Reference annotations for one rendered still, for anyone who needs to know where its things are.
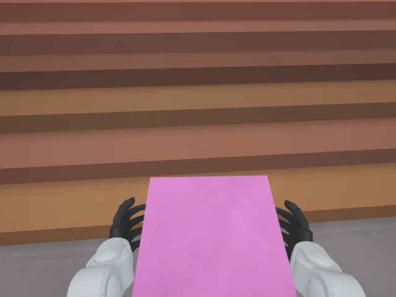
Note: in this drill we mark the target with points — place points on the right robot forearm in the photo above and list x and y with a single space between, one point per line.
315 274

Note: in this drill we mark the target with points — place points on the left robot forearm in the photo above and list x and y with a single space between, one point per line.
107 274

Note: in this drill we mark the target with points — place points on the carton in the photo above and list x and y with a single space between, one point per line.
212 236

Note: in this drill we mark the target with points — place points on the robot left hand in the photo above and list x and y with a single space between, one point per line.
122 223

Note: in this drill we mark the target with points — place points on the robot right hand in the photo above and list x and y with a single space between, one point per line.
298 228

